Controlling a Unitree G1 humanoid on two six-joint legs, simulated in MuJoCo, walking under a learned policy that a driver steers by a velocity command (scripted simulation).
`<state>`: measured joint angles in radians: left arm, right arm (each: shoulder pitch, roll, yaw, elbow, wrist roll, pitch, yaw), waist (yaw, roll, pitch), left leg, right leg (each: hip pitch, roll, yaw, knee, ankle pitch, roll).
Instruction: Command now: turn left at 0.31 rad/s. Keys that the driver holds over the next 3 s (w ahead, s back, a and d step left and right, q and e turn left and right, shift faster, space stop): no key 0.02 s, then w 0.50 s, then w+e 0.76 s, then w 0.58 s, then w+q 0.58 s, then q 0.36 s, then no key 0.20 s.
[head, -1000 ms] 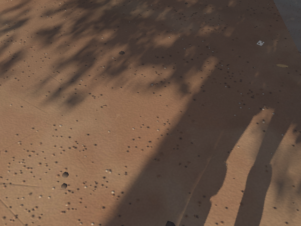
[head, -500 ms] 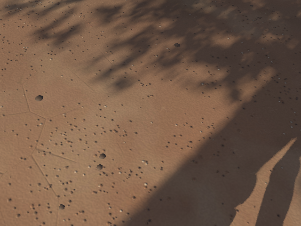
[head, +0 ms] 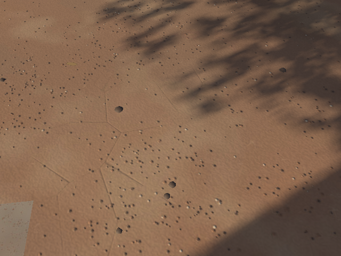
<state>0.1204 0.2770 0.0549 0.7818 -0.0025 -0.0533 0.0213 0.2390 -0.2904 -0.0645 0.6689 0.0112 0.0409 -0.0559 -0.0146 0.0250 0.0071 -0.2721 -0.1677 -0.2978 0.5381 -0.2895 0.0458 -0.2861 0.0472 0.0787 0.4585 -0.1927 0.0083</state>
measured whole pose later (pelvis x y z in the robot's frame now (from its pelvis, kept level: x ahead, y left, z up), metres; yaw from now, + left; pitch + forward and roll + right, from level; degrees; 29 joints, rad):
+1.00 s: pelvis +0.35 +0.00 -0.02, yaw -10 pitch +2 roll +0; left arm 0.11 0.29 0.05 0.63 -0.02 -0.07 -0.05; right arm 0.36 -0.28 -0.02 0.78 0.01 -0.09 0.00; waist -0.03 -0.01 0.06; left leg -0.22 -0.01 -0.02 1.19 -0.44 0.00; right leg -0.50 0.10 -0.04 0.61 -0.16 -0.12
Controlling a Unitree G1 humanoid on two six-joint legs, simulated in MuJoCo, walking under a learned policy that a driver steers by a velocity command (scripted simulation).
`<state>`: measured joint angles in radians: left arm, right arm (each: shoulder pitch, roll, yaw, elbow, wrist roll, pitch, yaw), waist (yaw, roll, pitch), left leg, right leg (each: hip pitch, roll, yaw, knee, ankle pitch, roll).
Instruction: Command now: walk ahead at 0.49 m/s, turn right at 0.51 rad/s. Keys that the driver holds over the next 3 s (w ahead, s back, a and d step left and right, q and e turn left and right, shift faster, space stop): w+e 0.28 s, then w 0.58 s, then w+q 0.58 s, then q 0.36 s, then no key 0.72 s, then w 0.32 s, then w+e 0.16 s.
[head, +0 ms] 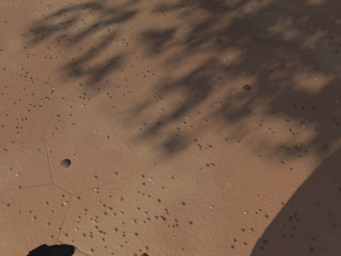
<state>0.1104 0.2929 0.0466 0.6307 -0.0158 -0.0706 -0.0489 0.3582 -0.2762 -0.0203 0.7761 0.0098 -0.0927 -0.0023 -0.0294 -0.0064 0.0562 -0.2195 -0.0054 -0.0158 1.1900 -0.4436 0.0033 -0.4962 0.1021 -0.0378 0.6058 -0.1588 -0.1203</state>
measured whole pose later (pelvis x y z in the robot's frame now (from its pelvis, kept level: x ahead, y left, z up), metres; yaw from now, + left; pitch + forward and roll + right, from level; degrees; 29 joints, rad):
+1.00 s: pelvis +0.52 -0.08 +0.02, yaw -14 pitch +2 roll +1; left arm 0.11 0.26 0.03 0.65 0.00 -0.09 -0.03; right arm 0.39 -0.30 -0.04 0.82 0.03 -0.07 0.00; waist -0.05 0.02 0.02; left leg -0.32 0.01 -0.07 1.07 -0.43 0.02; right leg -0.39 0.01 -0.05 0.54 -0.18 -0.05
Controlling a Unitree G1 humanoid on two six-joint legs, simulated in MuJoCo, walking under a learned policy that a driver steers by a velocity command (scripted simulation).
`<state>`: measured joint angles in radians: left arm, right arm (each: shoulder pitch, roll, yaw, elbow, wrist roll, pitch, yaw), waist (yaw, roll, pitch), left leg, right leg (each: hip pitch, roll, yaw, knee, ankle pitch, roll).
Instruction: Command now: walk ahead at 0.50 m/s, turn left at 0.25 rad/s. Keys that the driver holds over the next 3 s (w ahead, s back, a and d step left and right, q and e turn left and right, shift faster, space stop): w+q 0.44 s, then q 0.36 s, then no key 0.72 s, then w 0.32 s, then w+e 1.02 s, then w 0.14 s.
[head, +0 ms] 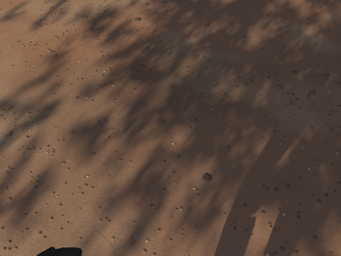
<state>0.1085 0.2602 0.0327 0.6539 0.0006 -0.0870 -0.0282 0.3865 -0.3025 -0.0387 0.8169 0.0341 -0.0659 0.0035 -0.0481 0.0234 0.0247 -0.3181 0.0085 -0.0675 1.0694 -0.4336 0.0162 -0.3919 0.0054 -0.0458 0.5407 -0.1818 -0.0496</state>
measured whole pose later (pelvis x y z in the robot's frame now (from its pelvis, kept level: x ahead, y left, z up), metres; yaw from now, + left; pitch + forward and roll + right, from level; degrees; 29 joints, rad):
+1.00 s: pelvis +0.43 +0.06 +0.00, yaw +32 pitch +2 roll +0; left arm 0.13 0.26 0.04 0.72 0.03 -0.05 0.00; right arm 0.18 -0.31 -0.06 0.66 0.00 0.02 -0.03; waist -0.01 0.03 0.02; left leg -0.35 -0.12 -0.18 0.83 -0.54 -0.01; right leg -0.40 0.03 0.03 0.54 -0.17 -0.02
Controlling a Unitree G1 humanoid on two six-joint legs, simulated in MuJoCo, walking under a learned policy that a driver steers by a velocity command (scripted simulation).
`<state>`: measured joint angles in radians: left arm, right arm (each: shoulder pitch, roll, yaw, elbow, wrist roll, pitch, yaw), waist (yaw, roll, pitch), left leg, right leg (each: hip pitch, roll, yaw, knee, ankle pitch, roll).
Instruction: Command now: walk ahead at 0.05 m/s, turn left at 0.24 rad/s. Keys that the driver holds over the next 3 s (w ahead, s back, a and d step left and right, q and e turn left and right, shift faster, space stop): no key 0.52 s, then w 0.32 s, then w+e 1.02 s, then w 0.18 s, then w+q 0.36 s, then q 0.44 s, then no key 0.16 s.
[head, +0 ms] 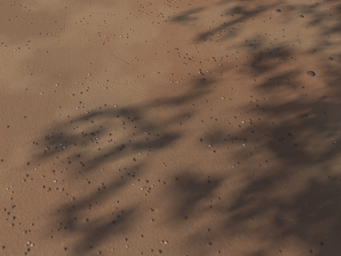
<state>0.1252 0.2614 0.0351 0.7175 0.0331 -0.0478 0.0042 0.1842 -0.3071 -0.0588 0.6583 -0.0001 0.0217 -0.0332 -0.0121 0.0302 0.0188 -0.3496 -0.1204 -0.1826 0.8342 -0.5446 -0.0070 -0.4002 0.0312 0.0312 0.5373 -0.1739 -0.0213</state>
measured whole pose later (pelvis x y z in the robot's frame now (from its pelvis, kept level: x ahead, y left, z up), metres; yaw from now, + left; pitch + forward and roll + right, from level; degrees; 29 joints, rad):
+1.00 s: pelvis +0.15 -0.01 +0.02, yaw -2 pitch +1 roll +1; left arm 0.43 0.22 0.03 0.97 -0.01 -0.08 0.00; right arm 0.14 -0.28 -0.07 0.77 0.01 -0.09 0.00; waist 0.07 0.03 0.01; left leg -0.57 0.07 -0.03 0.81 -0.14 -0.01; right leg -0.02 0.03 0.03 0.24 -0.24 -0.06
